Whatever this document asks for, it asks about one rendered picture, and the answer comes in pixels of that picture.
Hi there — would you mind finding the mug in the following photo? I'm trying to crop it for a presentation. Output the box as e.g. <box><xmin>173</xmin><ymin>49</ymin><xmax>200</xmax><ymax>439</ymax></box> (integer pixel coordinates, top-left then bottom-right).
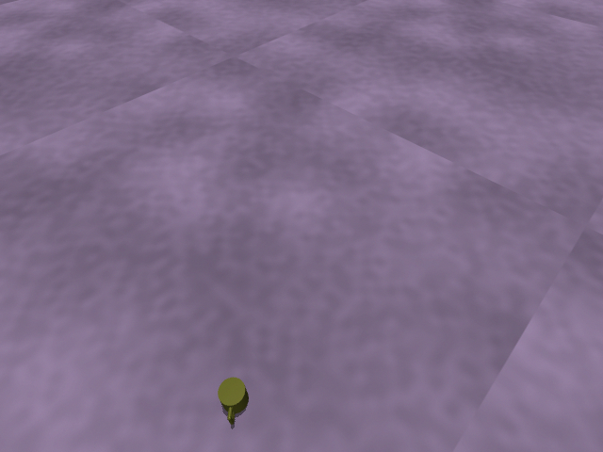
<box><xmin>218</xmin><ymin>378</ymin><xmax>249</xmax><ymax>425</ymax></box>

